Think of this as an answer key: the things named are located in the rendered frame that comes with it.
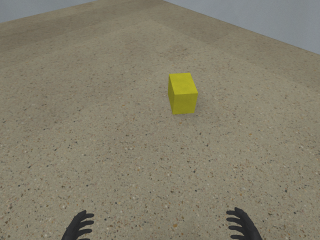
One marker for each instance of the robot right hand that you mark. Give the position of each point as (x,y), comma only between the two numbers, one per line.
(248,228)

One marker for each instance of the carton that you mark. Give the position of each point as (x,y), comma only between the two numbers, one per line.
(182,93)

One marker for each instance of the robot left hand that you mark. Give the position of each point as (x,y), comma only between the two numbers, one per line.
(72,232)

